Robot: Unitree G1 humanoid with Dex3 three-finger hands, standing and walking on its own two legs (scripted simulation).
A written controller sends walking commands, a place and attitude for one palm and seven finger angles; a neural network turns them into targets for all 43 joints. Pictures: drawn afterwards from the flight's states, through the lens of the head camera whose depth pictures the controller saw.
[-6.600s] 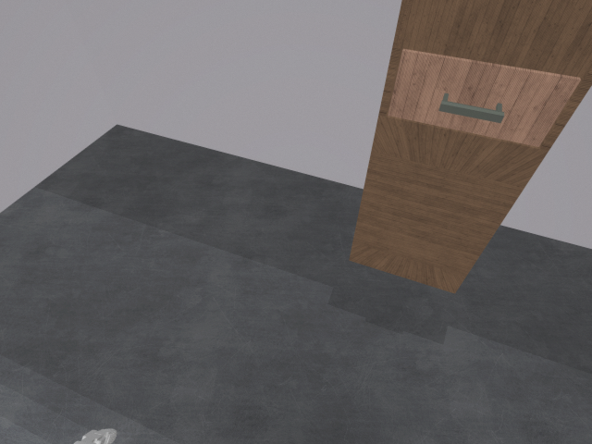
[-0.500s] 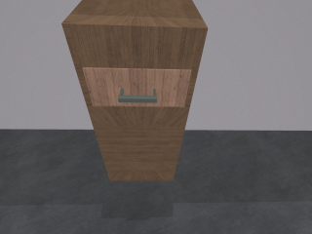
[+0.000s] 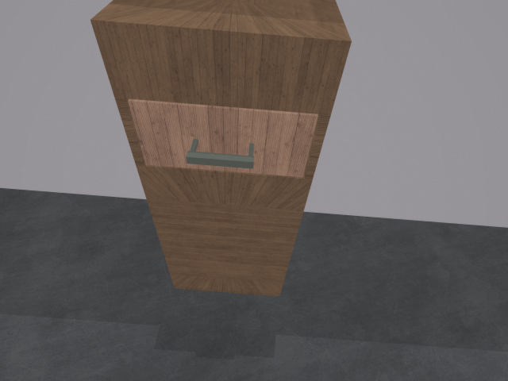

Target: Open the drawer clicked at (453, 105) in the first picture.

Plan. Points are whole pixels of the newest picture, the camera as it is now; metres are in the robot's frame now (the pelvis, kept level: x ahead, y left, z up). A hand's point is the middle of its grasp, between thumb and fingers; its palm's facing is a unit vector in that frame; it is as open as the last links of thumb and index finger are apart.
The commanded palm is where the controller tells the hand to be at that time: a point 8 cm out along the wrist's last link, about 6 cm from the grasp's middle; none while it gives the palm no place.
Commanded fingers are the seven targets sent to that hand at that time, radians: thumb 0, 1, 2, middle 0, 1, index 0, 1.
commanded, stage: shuffle to correct the standing spot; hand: left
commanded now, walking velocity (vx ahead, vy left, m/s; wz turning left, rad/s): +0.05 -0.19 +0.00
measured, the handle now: (221, 153) +0.55 +0.11 +0.03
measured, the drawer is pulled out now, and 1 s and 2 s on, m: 0.00 0.00 0.00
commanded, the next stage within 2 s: come to a stop and stand still in 0.16 s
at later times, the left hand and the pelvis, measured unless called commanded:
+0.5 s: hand out of the picture +0.08 +0.10 -0.17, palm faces +0.07 -0.98 -0.17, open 7.3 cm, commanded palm none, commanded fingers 0.00 0.90 0.90 -0.20 -0.30 -0.20 -0.30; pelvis +0.05 -0.07 +0.01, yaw +0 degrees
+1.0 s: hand out of the picture +0.06 +0.12 -0.16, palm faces +0.05 -0.97 -0.23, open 7.4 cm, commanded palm none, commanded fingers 0.00 0.90 0.90 -0.20 -0.30 -0.20 -0.30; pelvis +0.03 -0.06 +0.00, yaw +0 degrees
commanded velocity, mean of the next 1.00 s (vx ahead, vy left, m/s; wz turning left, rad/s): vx -0.03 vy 0.00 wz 0.00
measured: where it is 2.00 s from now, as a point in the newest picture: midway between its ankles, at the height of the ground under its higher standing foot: outside the picture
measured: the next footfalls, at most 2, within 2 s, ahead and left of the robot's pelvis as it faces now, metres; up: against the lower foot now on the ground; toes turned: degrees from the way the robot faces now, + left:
right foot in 0.22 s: +0.11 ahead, -0.15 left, +0.00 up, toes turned +2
left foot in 0.44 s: +0.09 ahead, +0.03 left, +0.00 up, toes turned -3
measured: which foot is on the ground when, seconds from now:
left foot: down 0.00-0.22, up 0.24-0.42, down 0.44-1.00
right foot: down 0.00-0.00, up 0.02-0.20, down 0.22-1.00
